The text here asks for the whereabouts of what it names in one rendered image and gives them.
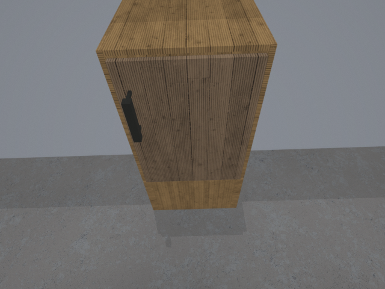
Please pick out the handle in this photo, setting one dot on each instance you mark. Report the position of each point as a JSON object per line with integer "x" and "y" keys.
{"x": 131, "y": 117}

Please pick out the cupboard door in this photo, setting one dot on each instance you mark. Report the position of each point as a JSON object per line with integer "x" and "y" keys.
{"x": 196, "y": 112}

